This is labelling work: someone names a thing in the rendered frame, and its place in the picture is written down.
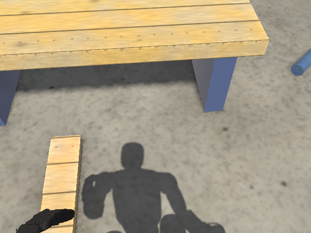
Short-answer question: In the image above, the robot left hand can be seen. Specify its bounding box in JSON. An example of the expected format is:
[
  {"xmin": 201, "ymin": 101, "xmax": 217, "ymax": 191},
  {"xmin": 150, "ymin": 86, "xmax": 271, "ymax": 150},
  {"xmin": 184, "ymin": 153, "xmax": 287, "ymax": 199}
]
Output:
[{"xmin": 16, "ymin": 209, "xmax": 75, "ymax": 233}]

